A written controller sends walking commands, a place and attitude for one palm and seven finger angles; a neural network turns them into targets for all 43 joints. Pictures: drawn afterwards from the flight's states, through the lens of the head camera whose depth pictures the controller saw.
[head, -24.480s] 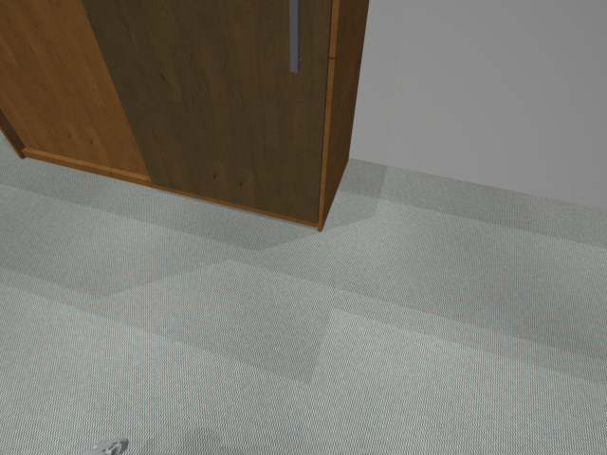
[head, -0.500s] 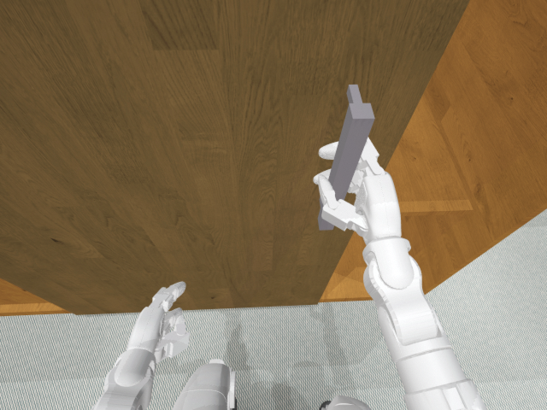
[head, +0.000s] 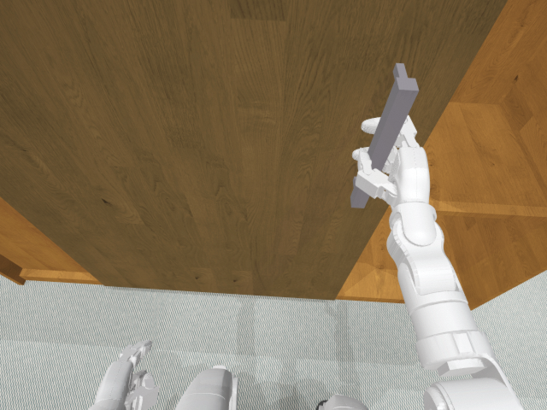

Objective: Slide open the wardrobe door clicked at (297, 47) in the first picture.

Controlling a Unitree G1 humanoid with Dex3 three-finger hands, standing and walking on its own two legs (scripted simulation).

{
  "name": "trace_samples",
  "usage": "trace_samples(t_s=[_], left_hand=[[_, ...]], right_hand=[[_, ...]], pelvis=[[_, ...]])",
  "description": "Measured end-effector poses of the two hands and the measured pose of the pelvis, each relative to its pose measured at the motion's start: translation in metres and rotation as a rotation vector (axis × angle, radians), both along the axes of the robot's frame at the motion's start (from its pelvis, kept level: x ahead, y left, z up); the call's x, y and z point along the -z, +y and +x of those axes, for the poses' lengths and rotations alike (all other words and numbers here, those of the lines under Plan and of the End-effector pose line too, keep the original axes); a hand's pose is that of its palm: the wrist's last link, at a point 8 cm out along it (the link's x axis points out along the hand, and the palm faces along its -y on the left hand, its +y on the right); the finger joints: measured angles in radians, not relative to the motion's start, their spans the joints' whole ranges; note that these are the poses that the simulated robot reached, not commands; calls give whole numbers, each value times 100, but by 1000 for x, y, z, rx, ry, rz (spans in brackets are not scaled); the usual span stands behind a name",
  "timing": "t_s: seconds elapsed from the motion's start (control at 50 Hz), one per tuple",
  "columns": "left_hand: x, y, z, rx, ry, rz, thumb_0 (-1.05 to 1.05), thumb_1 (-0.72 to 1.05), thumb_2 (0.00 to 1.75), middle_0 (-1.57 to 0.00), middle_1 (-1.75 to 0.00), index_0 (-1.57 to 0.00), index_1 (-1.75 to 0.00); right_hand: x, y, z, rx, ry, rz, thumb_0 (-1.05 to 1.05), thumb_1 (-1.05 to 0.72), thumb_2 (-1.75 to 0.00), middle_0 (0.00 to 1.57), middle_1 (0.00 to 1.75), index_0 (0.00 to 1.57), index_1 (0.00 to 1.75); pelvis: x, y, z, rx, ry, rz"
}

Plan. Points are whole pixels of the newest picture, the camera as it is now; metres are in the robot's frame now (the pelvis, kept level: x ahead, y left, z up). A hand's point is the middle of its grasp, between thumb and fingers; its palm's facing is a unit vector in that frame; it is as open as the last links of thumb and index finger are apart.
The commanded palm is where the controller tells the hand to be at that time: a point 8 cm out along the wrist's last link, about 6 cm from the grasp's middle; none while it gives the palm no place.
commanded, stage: step sideways, sliding the door along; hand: right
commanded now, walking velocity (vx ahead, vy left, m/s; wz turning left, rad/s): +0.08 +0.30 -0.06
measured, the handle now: (375, 146) +0.46 -0.14 +0.10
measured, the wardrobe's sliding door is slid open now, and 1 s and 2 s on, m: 0.48 0.61 0.61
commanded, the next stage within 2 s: stop walking and hold the door there in 0.74 s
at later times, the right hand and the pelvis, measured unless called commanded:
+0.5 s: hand (267, 164) +0.42 +0.02 +0.11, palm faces +0.26 +0.96 -0.10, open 6.3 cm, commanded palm +0.39 +0.04 +0.11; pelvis +0.01 +0.20 -0.01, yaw -6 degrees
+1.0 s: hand (274, 162) +0.43 +0.01 +0.10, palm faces +0.56 +0.75 -0.34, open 6.8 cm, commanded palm +0.38 -0.01 +0.09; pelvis +0.09 +0.37 -0.02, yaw -4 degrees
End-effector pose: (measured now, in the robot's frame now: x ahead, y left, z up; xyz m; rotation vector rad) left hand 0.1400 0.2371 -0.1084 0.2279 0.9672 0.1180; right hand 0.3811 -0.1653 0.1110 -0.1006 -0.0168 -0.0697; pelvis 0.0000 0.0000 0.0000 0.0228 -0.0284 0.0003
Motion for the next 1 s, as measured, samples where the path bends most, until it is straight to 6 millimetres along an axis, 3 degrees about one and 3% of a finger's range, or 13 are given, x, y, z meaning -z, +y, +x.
trace_samples(t_s=[0.08,0.14,0.2,0.3,0.4,0.48,0.54,0.6,0.7,0.86,1.0], left_hand=[[12,27,-10,10,33,-34,1,91,90,-19,-30,-20,-30],[28,48,-8,25,31,-72,1,91,90,-20,-30,-20,-30],[32,69,-3,28,46,-66,1,91,90,-20,-30,-20,-30],[23,99,15,61,18,-19,1,91,90,-20,-30,-20,-30],[17,123,36,119,16,-57,1,91,90,-19,-30,-20,-30],[23,144,56,163,-1,-92,1,91,90,-20,-30,-20,-30],[37,162,75,193,-29,-132,1,91,90,-20,-30,-20,-30],[42,184,92,186,-41,-131,1,91,90,-20,-30,-20,-30],[24,222,107,177,-53,-56,1,91,90,-20,-30,-20,-30],[-1,271,126,225,-29,-45,1,91,90,-19,-30,-20,-30],[18,331,157,136,-120,-85,1,91,90,-20,-30,-20,-30]], right_hand=[[-1,23,0,53,13,-4,3,-75,-81,33,131,19,140],[0,42,0,112,2,-17,3,-76,-83,34,131,17,140],[-1,60,0,153,17,-6,3,-77,-84,31,130,16,140],[-1,87,1,134,11,9,3,-77,-84,29,131,17,140],[-1,115,3,117,10,4,3,-78,-83,29,133,15,140],[0,138,3,161,7,-2,3,-77,-84,30,132,15,140],[1,141,4,258,-13,-1,2,-76,-85,33,132,15,140],[1,145,4,334,-18,-2,2,-74,-85,37,130,14,140],[0,149,4,392,-14,25,3,-74,-86,36,129,15,140],[0,154,5,481,-20,29,3,-72,-87,35,129,15,140],[-3,148,2,555,22,-263,-12,-58,-84,40,135,23,140]], pelvis=[[4,38,-2,4,7,18],[15,70,-3,31,0,23],[12,89,-3,70,0,6],[9,113,-2,79,2,-21],[7,153,-2,96,-14,-19],[11,191,6,101,-22,-6],[26,225,17,122,-31,-11],[25,247,25,153,-28,-10],[10,265,36,166,-3,-22],[-5,313,60,131,-18,19],[18,365,93,74,-27,0]])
